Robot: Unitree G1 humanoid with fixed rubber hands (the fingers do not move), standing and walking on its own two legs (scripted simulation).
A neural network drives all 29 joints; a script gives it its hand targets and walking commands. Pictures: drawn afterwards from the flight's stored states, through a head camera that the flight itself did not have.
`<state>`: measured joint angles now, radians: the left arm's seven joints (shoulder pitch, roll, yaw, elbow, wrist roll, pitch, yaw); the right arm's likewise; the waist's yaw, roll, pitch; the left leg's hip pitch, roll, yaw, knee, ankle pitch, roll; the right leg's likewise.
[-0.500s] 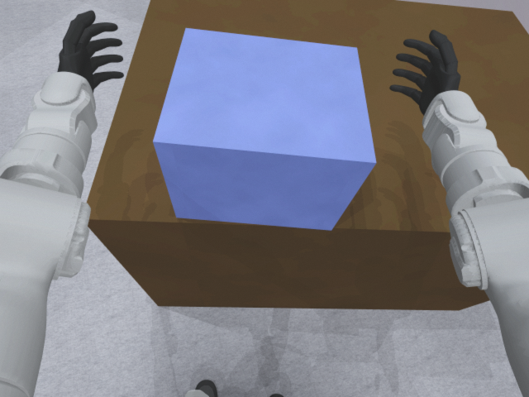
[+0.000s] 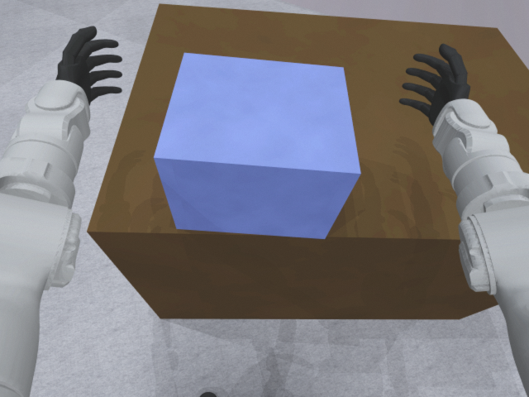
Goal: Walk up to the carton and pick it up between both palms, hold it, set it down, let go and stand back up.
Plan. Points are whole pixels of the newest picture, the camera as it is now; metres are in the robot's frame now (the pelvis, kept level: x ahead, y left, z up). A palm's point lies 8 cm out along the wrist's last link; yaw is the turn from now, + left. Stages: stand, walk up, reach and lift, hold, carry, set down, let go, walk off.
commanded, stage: set down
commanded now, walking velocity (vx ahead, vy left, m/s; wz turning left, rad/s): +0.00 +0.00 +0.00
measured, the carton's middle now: (257, 150) +0.51 +0.01 +0.02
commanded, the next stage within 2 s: none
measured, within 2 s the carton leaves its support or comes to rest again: neither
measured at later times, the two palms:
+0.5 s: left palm (73, 144) +0.42 +0.26 +0.12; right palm (435, 162) +0.42 -0.23 +0.12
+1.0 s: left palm (67, 206) +0.36 +0.27 +0.08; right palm (427, 225) +0.34 -0.23 +0.07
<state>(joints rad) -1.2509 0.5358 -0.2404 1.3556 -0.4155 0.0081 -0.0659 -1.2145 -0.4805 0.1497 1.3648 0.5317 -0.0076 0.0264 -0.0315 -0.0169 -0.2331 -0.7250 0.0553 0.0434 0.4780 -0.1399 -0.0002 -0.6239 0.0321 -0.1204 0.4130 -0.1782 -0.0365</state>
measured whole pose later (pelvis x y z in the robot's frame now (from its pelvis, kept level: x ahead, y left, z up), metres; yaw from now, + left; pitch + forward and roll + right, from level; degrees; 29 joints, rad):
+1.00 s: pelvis +0.00 +0.00 +0.01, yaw +0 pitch +4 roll -1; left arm -0.44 0.41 0.04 0.73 -0.26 0.01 -0.09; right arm -0.40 -0.33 0.06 0.73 0.42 -0.06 -0.05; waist 0.00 -0.02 -0.06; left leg -0.31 0.04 0.07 0.41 -0.17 0.01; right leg -0.22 0.02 -0.09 0.36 -0.21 -0.03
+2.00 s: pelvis +0.02 -0.01 +0.01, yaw +0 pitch -2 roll +0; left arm 0.13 0.31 0.03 0.53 -0.14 -0.04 -0.05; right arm 0.12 -0.17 0.01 0.59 0.11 -0.15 -0.02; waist 0.03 -0.03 0.02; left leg -0.15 0.03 0.08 0.37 -0.18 -0.01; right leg -0.08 0.01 -0.08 0.36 -0.24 -0.04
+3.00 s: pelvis +0.01 +0.00 +0.01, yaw -2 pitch -2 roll +0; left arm 0.19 0.21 -0.01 0.55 0.01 0.11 0.02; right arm 0.17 -0.20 -0.05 0.73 -0.02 -0.19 0.05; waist 0.00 -0.03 0.03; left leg -0.16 0.04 0.11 0.40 -0.20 0.00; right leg -0.10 0.02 -0.05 0.38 -0.24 -0.03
